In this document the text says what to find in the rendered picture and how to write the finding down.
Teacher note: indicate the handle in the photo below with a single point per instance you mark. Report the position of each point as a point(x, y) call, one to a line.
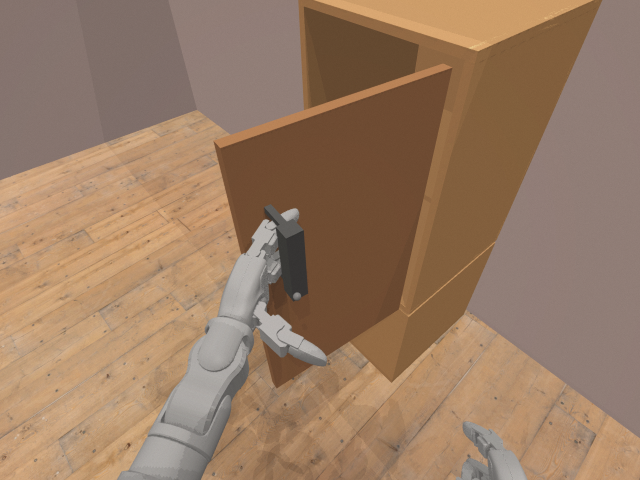
point(291, 246)

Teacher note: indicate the cupboard door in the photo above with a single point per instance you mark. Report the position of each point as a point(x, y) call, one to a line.
point(356, 168)

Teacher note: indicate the left robot forearm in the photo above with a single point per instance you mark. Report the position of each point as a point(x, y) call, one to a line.
point(187, 430)

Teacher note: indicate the robot right hand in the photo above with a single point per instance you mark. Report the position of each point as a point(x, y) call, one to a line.
point(502, 463)

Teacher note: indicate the robot left hand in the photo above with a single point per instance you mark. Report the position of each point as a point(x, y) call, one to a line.
point(249, 282)

